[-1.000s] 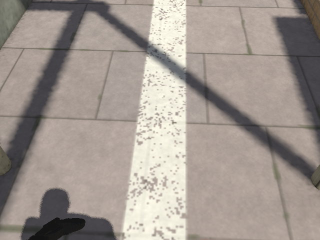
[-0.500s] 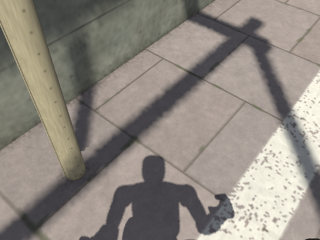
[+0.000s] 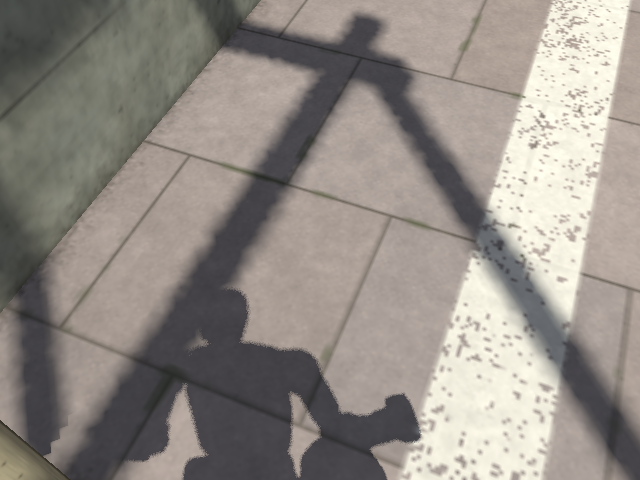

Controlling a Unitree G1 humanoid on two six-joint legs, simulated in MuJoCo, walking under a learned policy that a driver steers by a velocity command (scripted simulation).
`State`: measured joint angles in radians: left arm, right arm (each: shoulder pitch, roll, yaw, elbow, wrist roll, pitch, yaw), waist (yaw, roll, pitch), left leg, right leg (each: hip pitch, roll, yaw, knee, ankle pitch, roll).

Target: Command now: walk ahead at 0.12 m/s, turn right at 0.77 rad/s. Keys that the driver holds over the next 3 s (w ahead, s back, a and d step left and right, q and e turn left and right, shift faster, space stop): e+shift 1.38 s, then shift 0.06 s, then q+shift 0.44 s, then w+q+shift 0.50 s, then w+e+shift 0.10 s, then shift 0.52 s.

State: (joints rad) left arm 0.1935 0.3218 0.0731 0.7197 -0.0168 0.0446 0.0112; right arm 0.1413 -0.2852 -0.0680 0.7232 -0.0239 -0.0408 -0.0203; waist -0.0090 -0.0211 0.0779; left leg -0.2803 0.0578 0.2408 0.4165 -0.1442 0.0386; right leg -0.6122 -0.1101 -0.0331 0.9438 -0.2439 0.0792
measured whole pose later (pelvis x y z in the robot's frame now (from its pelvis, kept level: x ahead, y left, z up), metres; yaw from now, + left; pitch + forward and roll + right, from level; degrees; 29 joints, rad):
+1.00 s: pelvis +0.09 -0.02 +0.00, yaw -56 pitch +2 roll +1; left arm 0.15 0.32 0.08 0.54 -0.03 0.09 -0.02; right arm 0.12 -0.30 -0.09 0.72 0.00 0.01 0.00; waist -0.02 -0.01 0.09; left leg -0.20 0.11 0.24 0.44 -0.25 -0.03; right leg -0.43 -0.10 -0.04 0.76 -0.33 0.06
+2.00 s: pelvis +0.13 -0.09 +0.00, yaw -66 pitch +2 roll -1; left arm 0.21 0.30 0.08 0.71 -0.01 -0.01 0.02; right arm 0.20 -0.34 -0.08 0.61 0.04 0.05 0.04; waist 0.02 0.00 0.05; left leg -0.51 0.07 0.03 0.94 -0.40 -0.04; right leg -0.12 -0.04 -0.07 0.41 -0.33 0.02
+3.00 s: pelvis +0.60 -0.47 -0.01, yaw -40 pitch +0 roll -2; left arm 0.25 0.30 0.03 0.85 0.00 -0.06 -0.01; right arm 0.10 -0.27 -0.01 0.66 -0.03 -0.03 0.00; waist 0.05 0.00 0.04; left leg -0.44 0.00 -0.05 0.56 -0.12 0.02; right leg -0.19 0.01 0.00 0.61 -0.44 0.03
